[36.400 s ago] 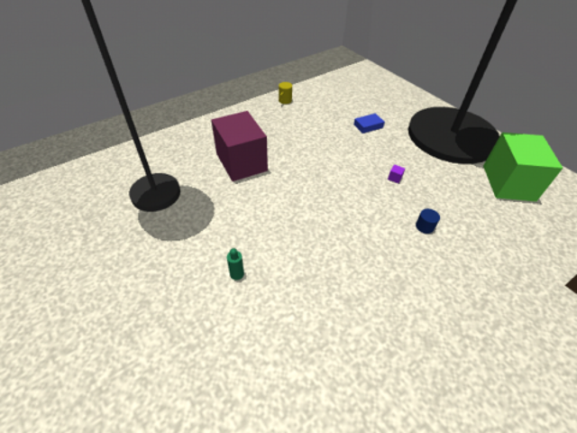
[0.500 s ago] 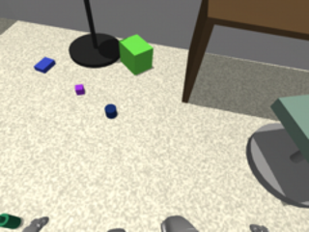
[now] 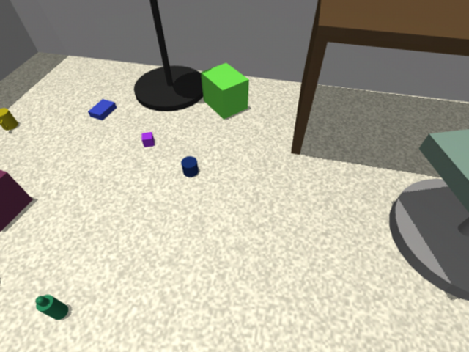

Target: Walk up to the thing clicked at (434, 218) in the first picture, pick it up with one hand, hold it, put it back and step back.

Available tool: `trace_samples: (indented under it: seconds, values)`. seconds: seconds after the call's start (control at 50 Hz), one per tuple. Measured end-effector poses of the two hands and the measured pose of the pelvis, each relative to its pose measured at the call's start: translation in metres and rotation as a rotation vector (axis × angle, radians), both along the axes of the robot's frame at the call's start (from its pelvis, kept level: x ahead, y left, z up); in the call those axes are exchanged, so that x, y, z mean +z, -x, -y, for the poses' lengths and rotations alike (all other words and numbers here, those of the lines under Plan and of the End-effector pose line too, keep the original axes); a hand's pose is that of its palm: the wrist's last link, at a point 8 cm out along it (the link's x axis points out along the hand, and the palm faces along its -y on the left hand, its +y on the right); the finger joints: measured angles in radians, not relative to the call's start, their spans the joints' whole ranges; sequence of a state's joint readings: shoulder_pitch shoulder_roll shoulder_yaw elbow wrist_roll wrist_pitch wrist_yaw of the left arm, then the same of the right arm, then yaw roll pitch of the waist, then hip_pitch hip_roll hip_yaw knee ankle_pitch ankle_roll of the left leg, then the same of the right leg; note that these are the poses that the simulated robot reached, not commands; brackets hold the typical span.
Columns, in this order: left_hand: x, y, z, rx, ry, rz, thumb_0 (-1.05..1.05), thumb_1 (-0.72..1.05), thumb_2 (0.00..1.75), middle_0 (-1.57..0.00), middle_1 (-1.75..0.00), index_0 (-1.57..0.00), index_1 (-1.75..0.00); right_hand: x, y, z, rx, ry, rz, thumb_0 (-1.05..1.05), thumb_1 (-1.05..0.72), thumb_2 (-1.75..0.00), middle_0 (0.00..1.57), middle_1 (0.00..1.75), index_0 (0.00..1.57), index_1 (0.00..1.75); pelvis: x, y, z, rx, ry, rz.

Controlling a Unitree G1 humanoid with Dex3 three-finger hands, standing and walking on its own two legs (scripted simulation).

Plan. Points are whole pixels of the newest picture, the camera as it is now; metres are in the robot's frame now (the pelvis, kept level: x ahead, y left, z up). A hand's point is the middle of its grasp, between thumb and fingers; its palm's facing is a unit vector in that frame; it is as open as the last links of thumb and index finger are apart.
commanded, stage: step back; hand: left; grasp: from above
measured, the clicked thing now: (189, 166) +1.12 +0.28 -0.72
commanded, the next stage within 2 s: stand in 0.82 s
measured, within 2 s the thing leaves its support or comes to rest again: neither
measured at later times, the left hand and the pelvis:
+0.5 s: hand out of the picture +0.09 +0.24 -0.13, palm faces +0.03 -0.92 -0.39, open 7.4 cm; pelvis +0.03 -0.02 +0.01, yaw +1 degrees
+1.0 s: hand out of the picture +0.14 +0.26 -0.14, palm faces -0.01 -0.94 -0.34, open 7.4 cm; pelvis +0.06 +0.00 +0.02, yaw +0 degrees
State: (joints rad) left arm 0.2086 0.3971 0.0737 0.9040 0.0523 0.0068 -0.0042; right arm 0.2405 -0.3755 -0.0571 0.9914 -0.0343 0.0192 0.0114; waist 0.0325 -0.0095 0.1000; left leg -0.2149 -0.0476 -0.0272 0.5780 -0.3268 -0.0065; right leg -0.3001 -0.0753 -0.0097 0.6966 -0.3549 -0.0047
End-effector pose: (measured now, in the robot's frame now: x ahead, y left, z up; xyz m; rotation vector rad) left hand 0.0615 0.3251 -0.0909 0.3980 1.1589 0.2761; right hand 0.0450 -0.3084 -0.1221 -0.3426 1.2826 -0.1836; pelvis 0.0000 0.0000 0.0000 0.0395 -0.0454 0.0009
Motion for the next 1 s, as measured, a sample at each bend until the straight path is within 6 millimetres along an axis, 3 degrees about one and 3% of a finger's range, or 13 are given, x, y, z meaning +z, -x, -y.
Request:
trace_samples:
  seconds: [0.1,0.2,0.3,0.42,0.52,0.66,0.86,1.0]
  values:
    - [-0.005,0.002,0.003,0.000,0.043,-0.020,0.01,0.90,0.89,-0.21,-0.30,-0.20,-0.30,0.014,0.013,-0.008,-0.019,-0.007,0.045,0.01,-0.90,-0.90,0.20,0.30,0.21,0.30,0.007,0.000,-0.001,-0.004,0.012,0.004]
    - [-0.006,-0.008,0.016,-0.028,0.064,-0.014,0.01,0.90,0.89,-0.21,-0.30,-0.20,-0.30,0.020,0.010,0.007,-0.033,0.004,0.076,0.01,-0.90,-0.90,0.20,0.30,0.21,0.30,0.008,-0.003,0.011,-0.021,0.018,0.004]
    - [-0.009,-0.018,0.037,-0.025,0.051,0.011,0.01,0.90,0.89,-0.21,-0.30,-0.20,-0.30,0.009,-0.006,0.031,-0.040,0.017,0.074,0.01,-0.90,-0.90,0.20,0.30,0.21,0.30,0.000,-0.012,0.026,-0.011,0.060,0.015]
    - [0.000,-0.016,0.049,0.011,0.060,0.020,0.01,0.90,0.89,-0.21,-0.30,-0.21,-0.30,0.012,-0.040,0.034,0.011,0.011,0.075,0.01,-0.90,-0.90,0.20,0.30,0.20,0.30,0.008,-0.024,0.028,0.003,0.030,0.004]
    - [-0.002,-0.020,0.039,0.029,0.053,-0.011,0.01,0.90,0.89,-0.21,-0.30,-0.21,-0.30,0.010,-0.063,0.025,0.041,0.005,0.074,0.01,-0.91,-0.90,0.20,0.30,0.20,0.30,0.008,-0.035,0.022,0.019,0.031,-0.005]
    - [-0.017,-0.041,0.018,0.048,0.062,-0.020,0.01,0.90,0.89,-0.21,-0.30,-0.20,-0.30,0.007,-0.085,-0.005,0.043,0.000,0.079,0.01,-0.91,-0.90,0.20,0.30,0.20,0.30,0.001,-0.046,0.006,0.010,0.025,-0.002]
    - [-0.016,-0.068,0.017,0.012,0.097,-0.015,0.01,0.90,0.89,-0.21,-0.30,-0.20,-0.30,0.021,-0.124,-0.028,0.052,-0.030,0.143,0.01,-0.90,-0.90,0.20,0.30,0.20,0.30,0.011,-0.057,-0.002,0.000,0.049,-0.009]
    - [-0.010,-0.074,0.024,-0.004,0.111,-0.031,0.01,0.90,0.89,-0.21,-0.30,-0.20,-0.30,0.028,-0.131,-0.027,0.047,-0.036,0.163,0.01,-0.90,-0.90,0.20,0.30,0.20,0.30,0.019,-0.061,-0.004,-0.001,0.044,-0.004]
